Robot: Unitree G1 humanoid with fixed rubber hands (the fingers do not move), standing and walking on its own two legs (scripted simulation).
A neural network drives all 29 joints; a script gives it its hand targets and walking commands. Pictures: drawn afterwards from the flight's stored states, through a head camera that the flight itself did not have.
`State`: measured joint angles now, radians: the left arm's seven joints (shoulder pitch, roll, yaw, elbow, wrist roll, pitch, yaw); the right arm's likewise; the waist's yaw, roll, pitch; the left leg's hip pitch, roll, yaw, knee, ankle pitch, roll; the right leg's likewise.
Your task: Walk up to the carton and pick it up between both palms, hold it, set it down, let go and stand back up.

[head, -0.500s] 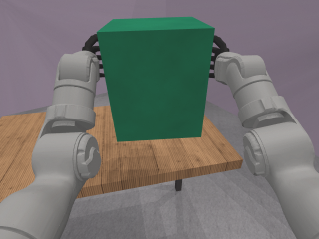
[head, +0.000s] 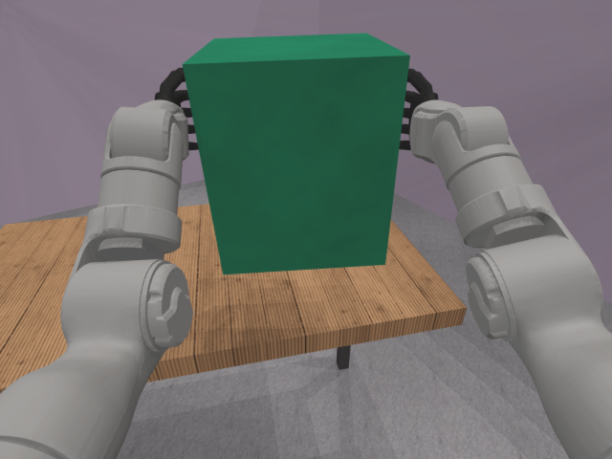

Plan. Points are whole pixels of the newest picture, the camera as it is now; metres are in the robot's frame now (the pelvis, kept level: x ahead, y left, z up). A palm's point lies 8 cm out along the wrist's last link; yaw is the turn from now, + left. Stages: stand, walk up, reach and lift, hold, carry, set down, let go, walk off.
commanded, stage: hold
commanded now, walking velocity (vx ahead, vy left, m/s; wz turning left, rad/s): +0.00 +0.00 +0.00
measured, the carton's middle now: (297, 149) +0.39 -0.01 +0.31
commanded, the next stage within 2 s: none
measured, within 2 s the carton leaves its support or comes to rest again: neither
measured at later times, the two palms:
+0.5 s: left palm (175, 121) +0.36 +0.14 +0.36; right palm (425, 126) +0.36 -0.16 +0.34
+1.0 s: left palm (172, 122) +0.36 +0.14 +0.35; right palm (424, 125) +0.36 -0.16 +0.35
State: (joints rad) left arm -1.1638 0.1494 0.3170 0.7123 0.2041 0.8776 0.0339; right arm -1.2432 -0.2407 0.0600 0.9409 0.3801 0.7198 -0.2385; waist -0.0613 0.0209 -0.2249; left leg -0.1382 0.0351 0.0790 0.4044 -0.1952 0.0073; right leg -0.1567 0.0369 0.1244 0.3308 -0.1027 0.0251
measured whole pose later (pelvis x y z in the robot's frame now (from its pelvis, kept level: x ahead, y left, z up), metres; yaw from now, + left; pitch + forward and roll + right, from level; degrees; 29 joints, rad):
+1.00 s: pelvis +0.00 +0.00 +0.00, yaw +0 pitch -4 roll -1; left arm -1.18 0.15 0.31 0.73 0.22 0.88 0.03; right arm -1.24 -0.24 0.05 0.95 0.37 0.72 -0.24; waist -0.06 0.03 -0.22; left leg -0.14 0.04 0.08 0.40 -0.20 0.01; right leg -0.16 0.04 0.12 0.33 -0.10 0.02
